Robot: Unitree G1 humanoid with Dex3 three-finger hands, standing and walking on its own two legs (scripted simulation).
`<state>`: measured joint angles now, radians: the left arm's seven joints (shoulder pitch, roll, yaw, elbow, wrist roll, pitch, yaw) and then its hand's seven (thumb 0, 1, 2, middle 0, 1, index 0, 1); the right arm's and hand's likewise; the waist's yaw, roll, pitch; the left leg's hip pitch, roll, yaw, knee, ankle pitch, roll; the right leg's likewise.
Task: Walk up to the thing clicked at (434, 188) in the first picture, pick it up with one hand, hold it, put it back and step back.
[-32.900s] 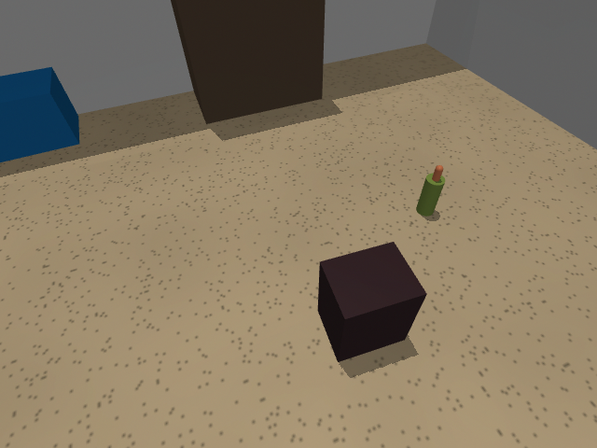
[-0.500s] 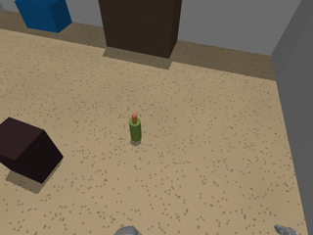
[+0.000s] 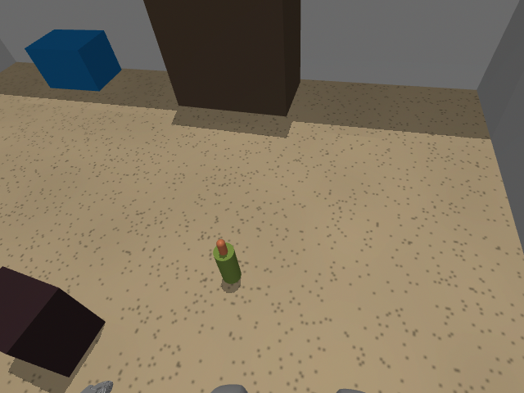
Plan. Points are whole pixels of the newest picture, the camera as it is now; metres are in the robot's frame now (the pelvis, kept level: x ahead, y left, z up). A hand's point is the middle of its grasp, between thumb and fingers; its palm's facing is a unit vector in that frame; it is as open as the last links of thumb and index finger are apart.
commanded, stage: walk up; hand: left
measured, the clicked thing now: (226, 259) +0.68 +0.24 -0.62
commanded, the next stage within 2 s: none
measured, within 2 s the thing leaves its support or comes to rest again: neither
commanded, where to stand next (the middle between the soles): +0.42 +0.02 m, yaw +1 degrees
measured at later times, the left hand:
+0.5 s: hand (126, 347) +0.22 +0.31 -0.15, palm faces -0.02 -0.95 -0.32, open 7.4 cm
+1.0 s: hand (160, 269) +0.38 +0.27 -0.12, palm faces -0.02 -0.91 -0.42, open 7.4 cm
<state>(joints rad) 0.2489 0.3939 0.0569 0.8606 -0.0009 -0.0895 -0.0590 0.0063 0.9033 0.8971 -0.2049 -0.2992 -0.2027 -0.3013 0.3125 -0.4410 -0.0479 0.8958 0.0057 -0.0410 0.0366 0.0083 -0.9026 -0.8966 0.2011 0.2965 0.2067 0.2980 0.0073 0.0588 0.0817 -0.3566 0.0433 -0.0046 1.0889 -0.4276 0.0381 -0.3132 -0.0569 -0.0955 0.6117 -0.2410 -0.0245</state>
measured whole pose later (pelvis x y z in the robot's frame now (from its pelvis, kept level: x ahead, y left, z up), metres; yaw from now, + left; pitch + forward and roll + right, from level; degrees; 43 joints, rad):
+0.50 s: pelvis +0.18 +0.04 +0.01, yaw +1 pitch -4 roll +0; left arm 0.31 0.44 0.05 0.89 0.00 -0.04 -0.05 0.01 0.90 0.90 -0.20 -0.30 -0.20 -0.30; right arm 0.29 -0.39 -0.04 0.84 0.00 -0.09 0.04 0.00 -0.90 -0.90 0.20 0.30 0.21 0.30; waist 0.00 -0.07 0.09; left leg -0.24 0.03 0.10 0.54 -0.24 0.03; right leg -0.46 -0.07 0.01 1.00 -0.35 -0.02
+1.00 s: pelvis +0.30 +0.00 +0.00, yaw +1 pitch -3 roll +0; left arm 0.23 0.39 0.02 0.87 0.01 -0.06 -0.01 0.01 0.90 0.90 -0.21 -0.30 -0.21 -0.30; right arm 0.25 -0.42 -0.04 0.91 0.00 -0.01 0.02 0.00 -0.90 -0.90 0.20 0.30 0.21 0.30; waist 0.01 0.05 0.11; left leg -0.41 0.05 0.00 0.79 -0.37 0.01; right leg -0.30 -0.05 -0.08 0.60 -0.25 -0.01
